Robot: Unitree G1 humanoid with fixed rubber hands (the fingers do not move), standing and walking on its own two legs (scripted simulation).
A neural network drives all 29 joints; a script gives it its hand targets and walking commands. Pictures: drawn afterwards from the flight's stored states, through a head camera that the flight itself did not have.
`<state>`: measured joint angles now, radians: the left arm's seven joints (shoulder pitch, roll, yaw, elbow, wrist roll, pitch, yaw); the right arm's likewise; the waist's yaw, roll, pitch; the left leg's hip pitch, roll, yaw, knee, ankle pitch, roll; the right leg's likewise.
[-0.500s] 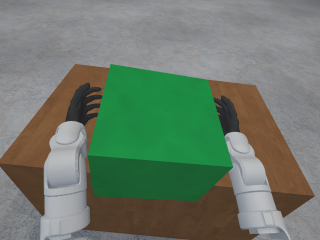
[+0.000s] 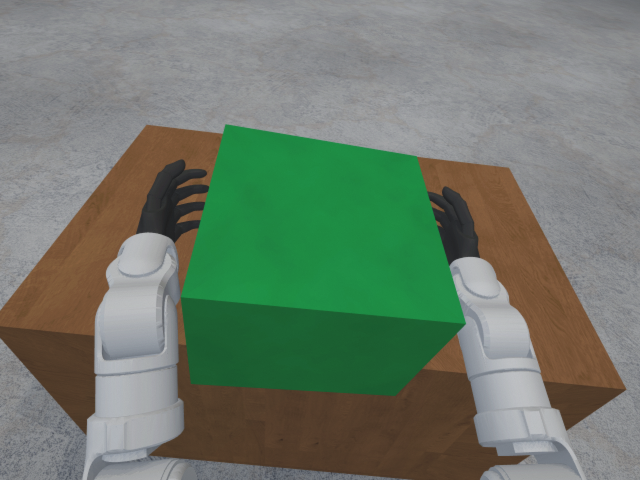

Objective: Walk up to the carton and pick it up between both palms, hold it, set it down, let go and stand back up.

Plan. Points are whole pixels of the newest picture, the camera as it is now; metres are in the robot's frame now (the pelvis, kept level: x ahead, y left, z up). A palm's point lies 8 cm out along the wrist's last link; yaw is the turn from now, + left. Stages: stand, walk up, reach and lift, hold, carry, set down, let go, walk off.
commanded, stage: hold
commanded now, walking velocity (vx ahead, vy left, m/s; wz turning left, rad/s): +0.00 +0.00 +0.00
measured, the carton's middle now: (311, 262) +0.36 +0.00 +0.12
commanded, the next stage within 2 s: set down in 0.94 s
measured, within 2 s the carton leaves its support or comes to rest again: neither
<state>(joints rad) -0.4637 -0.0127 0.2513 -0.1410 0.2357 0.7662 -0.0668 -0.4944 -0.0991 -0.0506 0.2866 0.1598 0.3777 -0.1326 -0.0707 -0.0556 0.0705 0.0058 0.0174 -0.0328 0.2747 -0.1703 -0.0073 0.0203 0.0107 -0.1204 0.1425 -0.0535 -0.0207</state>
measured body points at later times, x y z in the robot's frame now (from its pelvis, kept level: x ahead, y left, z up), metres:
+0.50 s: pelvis +0.00 +0.01 +0.00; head -0.01 +0.04 +0.45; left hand +0.36 +0.18 +0.18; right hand +0.36 -0.17 +0.15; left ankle +0.00 +0.12 -0.75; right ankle +0.03 -0.10 -0.75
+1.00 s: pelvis +0.00 +0.01 +0.00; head -0.02 +0.03 +0.45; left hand +0.35 +0.17 +0.18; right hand +0.35 -0.17 +0.16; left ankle +0.00 +0.12 -0.75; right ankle +0.03 -0.10 -0.75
